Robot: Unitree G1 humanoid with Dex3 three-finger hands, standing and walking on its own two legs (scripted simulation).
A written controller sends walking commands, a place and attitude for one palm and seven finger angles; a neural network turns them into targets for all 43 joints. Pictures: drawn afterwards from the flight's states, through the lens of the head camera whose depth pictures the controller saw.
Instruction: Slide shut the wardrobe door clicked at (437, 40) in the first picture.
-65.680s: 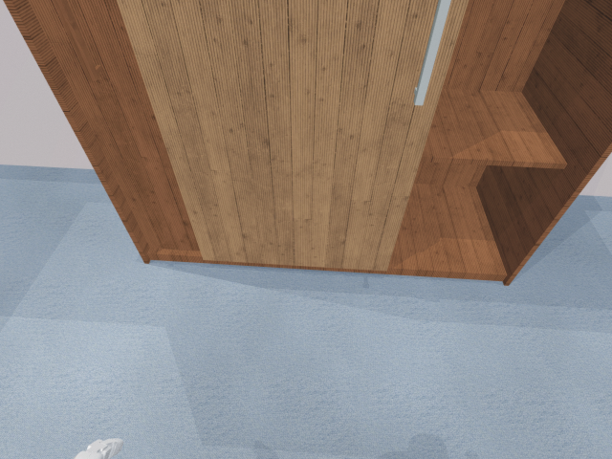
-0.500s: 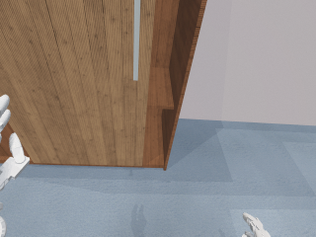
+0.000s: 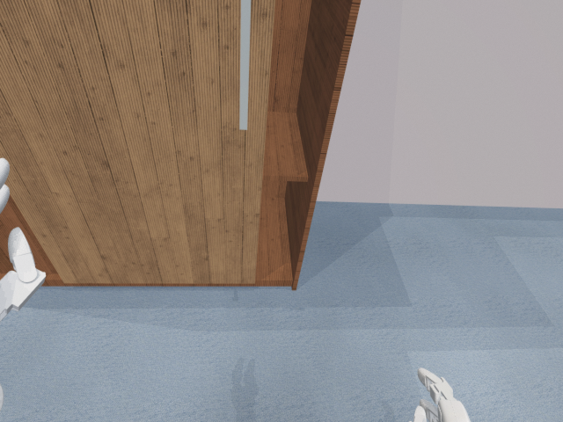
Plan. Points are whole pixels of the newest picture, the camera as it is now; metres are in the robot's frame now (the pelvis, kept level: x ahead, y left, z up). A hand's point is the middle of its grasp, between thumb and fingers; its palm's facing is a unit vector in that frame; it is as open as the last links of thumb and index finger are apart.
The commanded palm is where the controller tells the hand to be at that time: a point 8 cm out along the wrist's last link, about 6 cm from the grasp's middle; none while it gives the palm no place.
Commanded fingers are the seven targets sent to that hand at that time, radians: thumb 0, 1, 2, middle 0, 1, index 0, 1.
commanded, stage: stop stepping back and stand still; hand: left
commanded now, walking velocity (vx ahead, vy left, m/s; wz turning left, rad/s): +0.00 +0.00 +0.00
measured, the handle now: (244, 60) +0.78 +0.12 +0.19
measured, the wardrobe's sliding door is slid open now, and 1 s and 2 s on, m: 0.16 0.16 0.16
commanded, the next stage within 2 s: let the arm hang, fingers relaxed in 0.58 s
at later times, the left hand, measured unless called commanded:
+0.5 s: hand (14, 274) +0.21 +0.29 +0.17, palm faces +0.42 -0.80 -0.43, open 7.4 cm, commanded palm +0.15 +0.33 +0.19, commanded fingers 0.00 0.90 0.90 -0.20 -0.30 -0.20 -0.30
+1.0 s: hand out of the picture +0.04 +0.19 -0.16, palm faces -0.02 -0.99 -0.16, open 7.2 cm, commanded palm none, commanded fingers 0.00 0.90 0.90 -0.20 -0.30 -0.20 -0.30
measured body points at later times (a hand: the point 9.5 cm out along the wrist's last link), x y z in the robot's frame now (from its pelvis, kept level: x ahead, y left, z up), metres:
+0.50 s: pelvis +0.02 +0.03 +0.01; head +0.02 +0.05 +0.46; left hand +0.18 +0.33 +0.20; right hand +0.19 -0.19 -0.06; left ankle +0.04 +0.11 -0.72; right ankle +0.04 -0.10 -0.72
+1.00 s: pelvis +0.00 +0.02 +0.01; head +0.02 +0.04 +0.46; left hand +0.05 +0.25 -0.15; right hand +0.07 -0.25 -0.12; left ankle +0.04 +0.11 -0.72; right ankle +0.04 -0.10 -0.72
